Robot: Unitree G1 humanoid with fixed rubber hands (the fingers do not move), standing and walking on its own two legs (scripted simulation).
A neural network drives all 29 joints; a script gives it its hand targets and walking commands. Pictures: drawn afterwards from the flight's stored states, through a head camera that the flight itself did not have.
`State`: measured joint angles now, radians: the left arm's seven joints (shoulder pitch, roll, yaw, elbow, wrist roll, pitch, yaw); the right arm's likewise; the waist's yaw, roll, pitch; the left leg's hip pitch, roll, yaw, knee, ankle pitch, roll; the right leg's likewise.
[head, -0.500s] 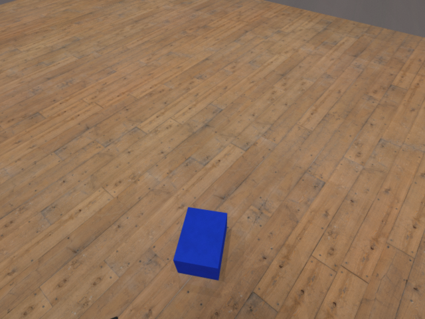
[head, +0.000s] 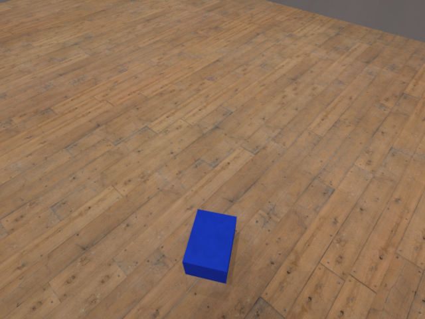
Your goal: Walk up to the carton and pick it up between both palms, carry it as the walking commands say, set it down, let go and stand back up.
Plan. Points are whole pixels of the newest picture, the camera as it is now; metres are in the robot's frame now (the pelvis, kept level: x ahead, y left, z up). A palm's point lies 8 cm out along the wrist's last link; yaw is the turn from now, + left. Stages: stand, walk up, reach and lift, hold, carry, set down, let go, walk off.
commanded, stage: walk up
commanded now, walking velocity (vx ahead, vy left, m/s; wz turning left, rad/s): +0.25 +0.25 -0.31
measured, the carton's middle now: (211, 245) +0.56 +0.04 -0.70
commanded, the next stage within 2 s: none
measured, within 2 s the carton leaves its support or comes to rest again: neither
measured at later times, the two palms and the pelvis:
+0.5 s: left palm (103, 252) +0.29 +0.27 -0.12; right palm out of the picture -0.03 -0.11 -0.15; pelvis +0.11 +0.08 -0.01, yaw -6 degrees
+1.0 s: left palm out of the picture +0.16 +0.32 -0.15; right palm out of the picture +0.15 -0.13 -0.14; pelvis +0.15 +0.09 +0.00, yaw -6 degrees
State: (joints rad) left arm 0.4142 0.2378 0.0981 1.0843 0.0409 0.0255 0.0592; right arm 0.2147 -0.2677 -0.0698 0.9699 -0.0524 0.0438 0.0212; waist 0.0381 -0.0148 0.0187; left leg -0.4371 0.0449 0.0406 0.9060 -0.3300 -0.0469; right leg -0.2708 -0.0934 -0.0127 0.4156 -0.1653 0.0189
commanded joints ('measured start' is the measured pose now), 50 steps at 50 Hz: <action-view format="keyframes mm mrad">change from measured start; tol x32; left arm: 1 -53 145 24 -76 -5 -18 -16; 50 -100 -14 -68 35 -33 -40 -31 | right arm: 1 50 -21 8 -61 29 -6 31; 7 392 -144 -4 25 36 -61 -20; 50 119 53 44 94 39 -63 -55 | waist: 1 -50 -234 11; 8 -142 278 49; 27 21 -189 -280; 50 -37 42 41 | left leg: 1 66 19 2 -125 -49 -27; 5 483 -81 192 -424 -5 4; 9 296 459 -567 -886 -630 148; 13 212 206 -89 -803 -71 90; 25 262 197 16 -401 852 87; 29 96 47 13 -12 -347 7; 50 251 117 -44 -616 165 63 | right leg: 1 -99 -181 194 -261 -385 -125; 9 -609 7 107 717 -312 -48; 23 -105 67 -123 152 -97 -40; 27 469 -253 138 124 1125 -246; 40 -49 -13 -1 -153 -156 -74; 50 126 -22 -11 -128 69 -52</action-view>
